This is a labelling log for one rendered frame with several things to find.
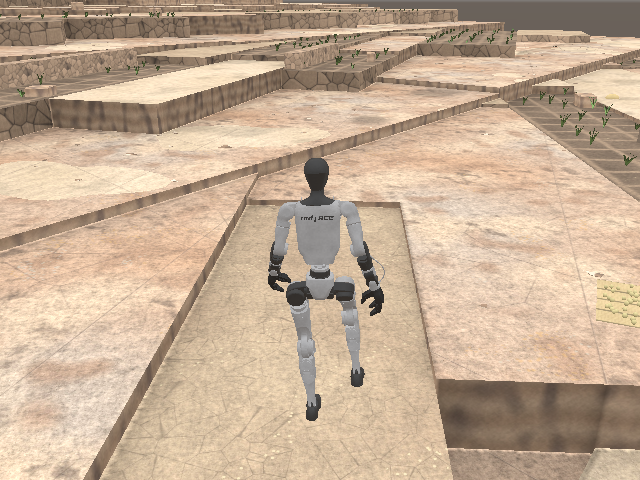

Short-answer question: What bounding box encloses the robot left hand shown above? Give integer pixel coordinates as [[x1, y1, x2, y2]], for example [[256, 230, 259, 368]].
[[268, 272, 291, 292]]

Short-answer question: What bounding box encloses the left robot upper arm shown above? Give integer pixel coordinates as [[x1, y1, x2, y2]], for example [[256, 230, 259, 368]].
[[273, 202, 297, 256]]

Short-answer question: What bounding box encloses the left robot thigh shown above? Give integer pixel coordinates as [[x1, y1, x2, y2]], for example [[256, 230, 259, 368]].
[[286, 281, 316, 358]]

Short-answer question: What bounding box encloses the robot left forearm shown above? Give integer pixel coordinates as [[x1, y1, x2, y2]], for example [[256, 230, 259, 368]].
[[268, 241, 284, 276]]

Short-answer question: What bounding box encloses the right robot upper arm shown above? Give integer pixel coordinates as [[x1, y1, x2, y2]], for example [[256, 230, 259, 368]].
[[338, 200, 366, 257]]

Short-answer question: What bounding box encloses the robot torso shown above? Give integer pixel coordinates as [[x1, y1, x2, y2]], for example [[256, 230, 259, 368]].
[[295, 196, 342, 300]]

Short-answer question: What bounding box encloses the robot right hand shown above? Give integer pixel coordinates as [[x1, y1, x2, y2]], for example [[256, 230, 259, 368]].
[[361, 287, 384, 316]]

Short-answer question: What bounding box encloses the robot right forearm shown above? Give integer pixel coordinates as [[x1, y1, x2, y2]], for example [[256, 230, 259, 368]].
[[357, 241, 380, 291]]

